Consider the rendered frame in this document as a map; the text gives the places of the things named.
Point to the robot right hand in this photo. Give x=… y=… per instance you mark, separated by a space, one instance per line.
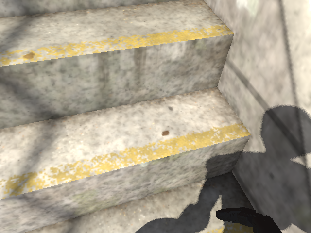
x=249 y=217

